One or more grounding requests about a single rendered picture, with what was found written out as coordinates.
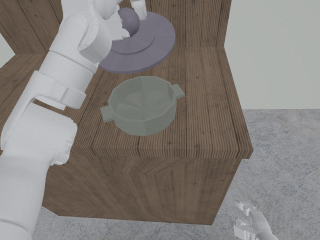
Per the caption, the table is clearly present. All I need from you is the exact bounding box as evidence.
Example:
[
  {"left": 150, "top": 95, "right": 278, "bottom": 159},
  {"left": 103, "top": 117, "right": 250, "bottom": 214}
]
[{"left": 0, "top": 0, "right": 254, "bottom": 226}]

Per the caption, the left robot upper arm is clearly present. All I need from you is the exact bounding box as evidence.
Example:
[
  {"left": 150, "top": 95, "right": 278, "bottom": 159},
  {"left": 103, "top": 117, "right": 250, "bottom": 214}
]
[{"left": 0, "top": 102, "right": 78, "bottom": 240}]

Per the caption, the left robot hand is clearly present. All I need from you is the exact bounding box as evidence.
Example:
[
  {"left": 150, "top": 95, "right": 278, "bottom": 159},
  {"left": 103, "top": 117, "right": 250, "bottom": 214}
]
[{"left": 108, "top": 0, "right": 147, "bottom": 41}]

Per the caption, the left robot forearm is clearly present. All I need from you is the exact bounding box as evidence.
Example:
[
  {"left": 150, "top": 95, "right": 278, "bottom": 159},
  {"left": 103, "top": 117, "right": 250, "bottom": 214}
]
[{"left": 0, "top": 0, "right": 117, "bottom": 150}]

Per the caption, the knob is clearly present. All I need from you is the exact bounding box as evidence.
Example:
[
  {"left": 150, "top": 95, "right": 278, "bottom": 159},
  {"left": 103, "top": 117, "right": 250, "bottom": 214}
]
[{"left": 117, "top": 7, "right": 140, "bottom": 37}]

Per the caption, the right robot hand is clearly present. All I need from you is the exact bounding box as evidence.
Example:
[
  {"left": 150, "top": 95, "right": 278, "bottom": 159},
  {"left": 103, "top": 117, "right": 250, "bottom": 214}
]
[{"left": 233, "top": 199, "right": 272, "bottom": 240}]

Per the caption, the pot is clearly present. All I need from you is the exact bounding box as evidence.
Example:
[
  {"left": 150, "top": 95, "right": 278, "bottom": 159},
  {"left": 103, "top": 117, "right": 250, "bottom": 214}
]
[{"left": 100, "top": 76, "right": 185, "bottom": 136}]

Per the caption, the lid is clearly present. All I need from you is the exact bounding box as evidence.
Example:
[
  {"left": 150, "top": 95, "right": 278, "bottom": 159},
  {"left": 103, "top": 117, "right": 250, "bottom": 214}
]
[{"left": 98, "top": 11, "right": 176, "bottom": 74}]

